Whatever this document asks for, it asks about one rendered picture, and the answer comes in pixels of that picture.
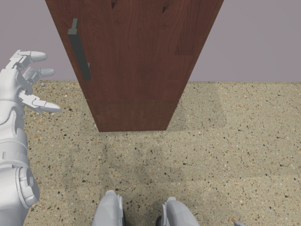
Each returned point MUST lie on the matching left robot hand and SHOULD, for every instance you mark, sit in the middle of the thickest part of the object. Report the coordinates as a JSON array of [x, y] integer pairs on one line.
[[12, 82]]

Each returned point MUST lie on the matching robot left forearm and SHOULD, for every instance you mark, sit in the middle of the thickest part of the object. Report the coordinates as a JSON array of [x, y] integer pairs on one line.
[[13, 139]]

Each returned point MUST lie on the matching robot right thigh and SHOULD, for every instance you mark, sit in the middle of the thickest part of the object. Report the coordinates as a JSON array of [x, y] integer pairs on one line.
[[175, 213]]

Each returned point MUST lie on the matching robot left upper arm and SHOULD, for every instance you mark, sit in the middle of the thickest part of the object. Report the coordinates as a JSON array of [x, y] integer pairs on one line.
[[18, 192]]

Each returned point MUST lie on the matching handle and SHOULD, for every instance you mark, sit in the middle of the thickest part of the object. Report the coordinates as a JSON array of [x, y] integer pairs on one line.
[[78, 50]]

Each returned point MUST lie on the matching robot left thigh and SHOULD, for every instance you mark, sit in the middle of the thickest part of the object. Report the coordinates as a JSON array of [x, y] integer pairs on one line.
[[109, 211]]

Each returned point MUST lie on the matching robot thigh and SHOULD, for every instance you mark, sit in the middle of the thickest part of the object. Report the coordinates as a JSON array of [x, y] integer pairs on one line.
[[175, 213], [109, 211]]

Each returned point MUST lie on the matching cupboard door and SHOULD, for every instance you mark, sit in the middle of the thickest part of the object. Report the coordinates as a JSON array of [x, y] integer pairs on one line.
[[138, 49]]

